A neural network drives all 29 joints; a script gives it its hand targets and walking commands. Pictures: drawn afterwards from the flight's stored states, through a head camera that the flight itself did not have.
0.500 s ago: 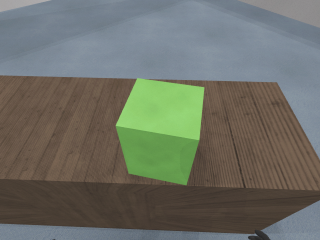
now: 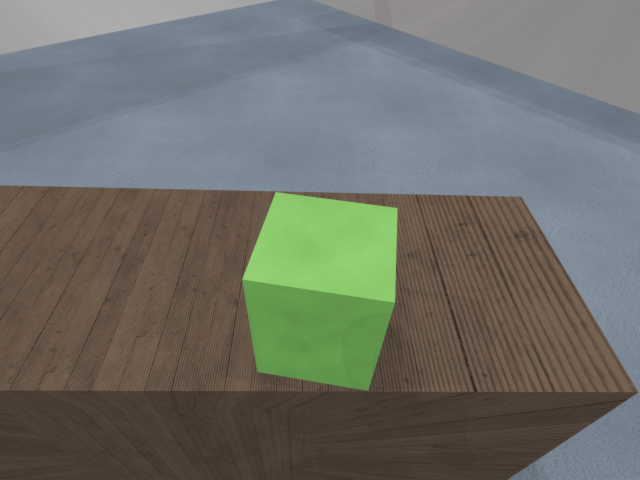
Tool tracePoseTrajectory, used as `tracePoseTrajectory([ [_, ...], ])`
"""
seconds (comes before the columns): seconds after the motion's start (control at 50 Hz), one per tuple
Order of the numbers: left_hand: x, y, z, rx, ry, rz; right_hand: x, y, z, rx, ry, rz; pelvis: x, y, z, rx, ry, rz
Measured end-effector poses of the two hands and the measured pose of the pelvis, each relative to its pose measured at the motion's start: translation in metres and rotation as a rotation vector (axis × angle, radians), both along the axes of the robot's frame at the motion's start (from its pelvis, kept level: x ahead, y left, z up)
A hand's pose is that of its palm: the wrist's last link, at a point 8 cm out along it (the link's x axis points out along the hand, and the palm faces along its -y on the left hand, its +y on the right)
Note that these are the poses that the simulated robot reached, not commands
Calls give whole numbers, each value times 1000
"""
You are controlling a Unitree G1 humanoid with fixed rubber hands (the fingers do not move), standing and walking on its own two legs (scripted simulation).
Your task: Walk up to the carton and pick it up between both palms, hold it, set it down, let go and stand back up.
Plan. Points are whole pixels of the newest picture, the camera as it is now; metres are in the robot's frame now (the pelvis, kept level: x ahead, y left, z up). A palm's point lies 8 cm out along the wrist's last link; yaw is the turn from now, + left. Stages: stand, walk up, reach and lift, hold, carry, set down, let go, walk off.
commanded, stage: walk up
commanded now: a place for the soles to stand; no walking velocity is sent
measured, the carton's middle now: (323, 294) +0.41 -0.01 -0.01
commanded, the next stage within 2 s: reach and lift in 1.04 s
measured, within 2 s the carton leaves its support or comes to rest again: neither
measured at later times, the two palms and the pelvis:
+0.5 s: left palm out of the picture +0.08 +0.32 -0.12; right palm out of the picture +0.09 -0.26 -0.12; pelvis +0.01 +0.03 +0.00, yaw +0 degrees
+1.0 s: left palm out of the picture +0.09 +0.32 -0.12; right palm out of the picture +0.10 -0.26 -0.12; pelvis +0.02 +0.03 +0.00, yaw +0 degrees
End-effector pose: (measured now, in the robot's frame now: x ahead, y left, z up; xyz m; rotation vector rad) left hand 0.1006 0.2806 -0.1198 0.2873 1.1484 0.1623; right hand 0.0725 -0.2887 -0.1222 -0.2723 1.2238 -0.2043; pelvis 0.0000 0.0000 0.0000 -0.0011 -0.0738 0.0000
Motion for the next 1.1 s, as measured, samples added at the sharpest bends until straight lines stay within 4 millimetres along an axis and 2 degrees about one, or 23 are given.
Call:
tracePoseTrajectory([
  [0.1, -5, 9, -1, 4, 11, 6, -9, 6, 1, -1, 16, -17, 1, 7, 1, -1, 2, -2],
  [0.2, -10, 19, -1, 14, 24, 13, -9, 13, 1, -1, 12, -21, 3, 13, 1, -1, 3, -2],
  [0.4, -20, 35, -1, 30, 48, 26, 6, 26, 0, 3, -15, -3, 5, 23, -1, 0, 4, 0],
  [0.62, -26, 40, -3, 32, 63, 31, 24, 32, 2, 3, -46, 17, 8, 30, -1, 0, 6, 1],
  [0.9, -20, 42, -4, 36, 64, 30, 30, 31, 3, -5, -43, 19, 14, 31, -2, 2, 9, 1],
  [1.06, -11, 42, -1, 43, 45, 20, 31, 30, 2, -3, -47, 16, 16, 31, -2, 3, 9, 2],
  [1.1, -3, 41, -3, 49, 70, 56, 34, 31, -2, 7, -71, 28, 12, 29, -6, 1, 36, -5],
])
